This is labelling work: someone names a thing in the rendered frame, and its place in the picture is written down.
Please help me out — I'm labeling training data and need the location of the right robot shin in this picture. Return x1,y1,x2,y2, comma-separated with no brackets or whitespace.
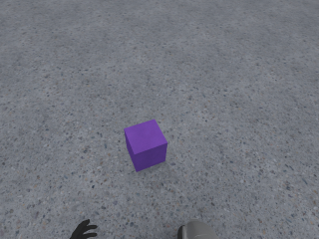
186,218,199,224

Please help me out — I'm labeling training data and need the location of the carton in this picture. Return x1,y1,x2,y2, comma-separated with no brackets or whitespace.
124,119,167,172

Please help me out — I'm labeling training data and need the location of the robot right thigh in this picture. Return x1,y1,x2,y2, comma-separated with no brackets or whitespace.
181,221,219,239

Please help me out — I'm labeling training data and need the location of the robot left hand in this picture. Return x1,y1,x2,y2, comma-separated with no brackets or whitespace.
70,219,98,239

